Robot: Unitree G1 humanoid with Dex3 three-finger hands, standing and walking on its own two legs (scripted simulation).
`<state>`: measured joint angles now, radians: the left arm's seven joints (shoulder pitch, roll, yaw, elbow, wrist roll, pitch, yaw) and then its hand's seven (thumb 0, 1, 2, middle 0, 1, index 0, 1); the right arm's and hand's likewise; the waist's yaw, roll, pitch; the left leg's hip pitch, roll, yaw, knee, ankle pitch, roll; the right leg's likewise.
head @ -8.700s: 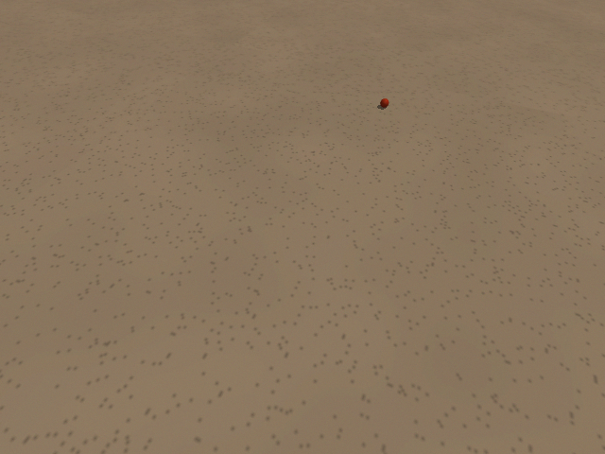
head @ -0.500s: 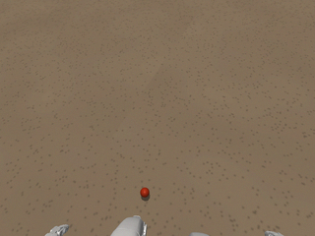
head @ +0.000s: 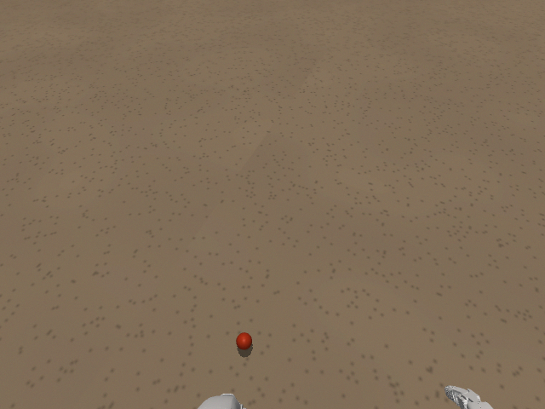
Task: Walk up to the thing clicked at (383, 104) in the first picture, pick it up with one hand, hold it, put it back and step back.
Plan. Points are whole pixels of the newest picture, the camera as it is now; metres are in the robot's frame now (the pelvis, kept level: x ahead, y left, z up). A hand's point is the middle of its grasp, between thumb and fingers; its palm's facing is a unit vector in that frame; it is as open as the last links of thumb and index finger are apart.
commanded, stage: walk up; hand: left
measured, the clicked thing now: (244, 341) +0.42 +0.12 -0.73
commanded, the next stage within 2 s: none
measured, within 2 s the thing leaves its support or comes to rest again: neither
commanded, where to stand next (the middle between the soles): +0.06 -0.01 m, yaw +0 degrees
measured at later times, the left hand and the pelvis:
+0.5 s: hand out of the picture +0.12 +0.27 -0.14, palm faces -0.04 -0.89 -0.46, open 7.4 cm; pelvis +0.01 -0.01 -0.01, yaw -1 degrees
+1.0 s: hand out of the picture +0.05 +0.28 -0.15, palm faces -0.01 -0.93 -0.36, open 7.4 cm; pelvis +0.00 +0.00 +0.00, yaw +1 degrees
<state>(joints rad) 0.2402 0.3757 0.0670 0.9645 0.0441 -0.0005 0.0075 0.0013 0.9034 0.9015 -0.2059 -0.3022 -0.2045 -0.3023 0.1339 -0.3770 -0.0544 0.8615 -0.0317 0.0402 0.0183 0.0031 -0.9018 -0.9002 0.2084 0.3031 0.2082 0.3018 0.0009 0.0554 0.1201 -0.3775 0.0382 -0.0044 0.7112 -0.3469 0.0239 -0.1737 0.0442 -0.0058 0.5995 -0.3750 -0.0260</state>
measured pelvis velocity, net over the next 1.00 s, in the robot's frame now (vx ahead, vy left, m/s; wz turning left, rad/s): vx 0.00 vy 0.00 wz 0.02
